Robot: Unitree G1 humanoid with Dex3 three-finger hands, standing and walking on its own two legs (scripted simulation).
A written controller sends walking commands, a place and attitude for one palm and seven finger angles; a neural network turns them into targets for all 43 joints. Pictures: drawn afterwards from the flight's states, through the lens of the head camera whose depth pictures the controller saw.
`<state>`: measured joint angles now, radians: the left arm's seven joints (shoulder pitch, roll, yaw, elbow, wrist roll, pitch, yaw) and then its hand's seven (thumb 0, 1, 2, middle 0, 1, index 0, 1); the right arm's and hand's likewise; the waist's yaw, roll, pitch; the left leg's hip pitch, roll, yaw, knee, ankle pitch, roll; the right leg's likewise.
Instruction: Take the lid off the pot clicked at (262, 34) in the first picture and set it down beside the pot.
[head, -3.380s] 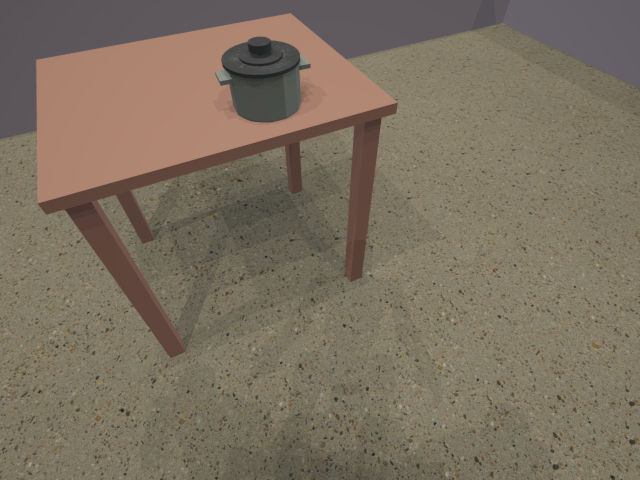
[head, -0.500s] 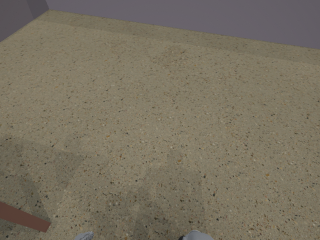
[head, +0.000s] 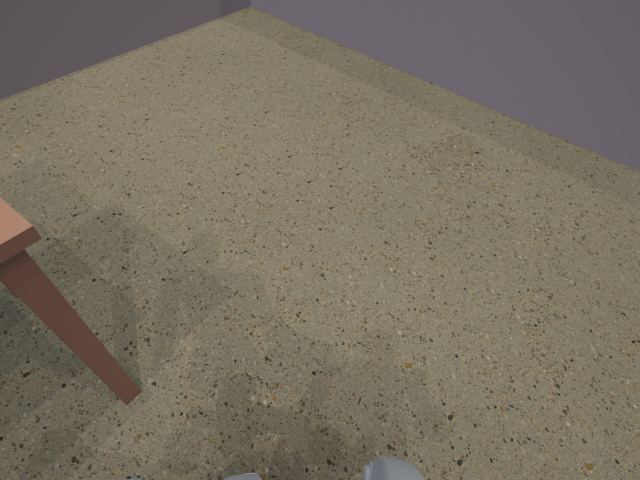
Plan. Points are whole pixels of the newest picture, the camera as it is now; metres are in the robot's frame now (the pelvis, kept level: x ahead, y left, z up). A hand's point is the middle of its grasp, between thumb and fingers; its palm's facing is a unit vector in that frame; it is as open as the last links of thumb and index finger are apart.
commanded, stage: turn to face it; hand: left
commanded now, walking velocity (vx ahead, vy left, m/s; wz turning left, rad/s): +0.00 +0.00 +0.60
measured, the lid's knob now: out of the picture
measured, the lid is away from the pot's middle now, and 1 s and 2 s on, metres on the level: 0.00 0.00 0.00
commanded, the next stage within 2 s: take the last steps up to it in 1.46 s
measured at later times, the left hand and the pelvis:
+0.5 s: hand out of the picture -0.02 +0.15 -0.14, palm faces +0.34 -0.90 -0.27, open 7.4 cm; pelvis -0.01 -0.06 +0.01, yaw +19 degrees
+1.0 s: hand out of the picture -0.08 +0.21 -0.14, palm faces +0.60 -0.75 -0.30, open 7.4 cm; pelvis -0.03 -0.04 +0.01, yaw +37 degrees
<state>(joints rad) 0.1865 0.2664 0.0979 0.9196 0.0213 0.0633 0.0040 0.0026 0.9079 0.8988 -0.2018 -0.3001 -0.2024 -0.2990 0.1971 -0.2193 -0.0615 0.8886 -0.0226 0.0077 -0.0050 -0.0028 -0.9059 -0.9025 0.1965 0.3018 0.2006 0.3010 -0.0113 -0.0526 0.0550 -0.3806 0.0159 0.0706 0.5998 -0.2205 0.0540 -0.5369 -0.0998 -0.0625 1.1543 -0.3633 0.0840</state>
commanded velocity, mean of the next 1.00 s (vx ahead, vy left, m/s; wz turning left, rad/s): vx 0.00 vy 0.00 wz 0.60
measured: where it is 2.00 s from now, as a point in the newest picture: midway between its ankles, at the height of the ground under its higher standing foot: outside the picture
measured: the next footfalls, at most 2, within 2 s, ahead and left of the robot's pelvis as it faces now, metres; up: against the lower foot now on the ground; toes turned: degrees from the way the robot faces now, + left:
right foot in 0.30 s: +0.07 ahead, -0.16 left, +0.00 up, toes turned +9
left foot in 0.68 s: -0.04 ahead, +0.10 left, +0.00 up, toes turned +31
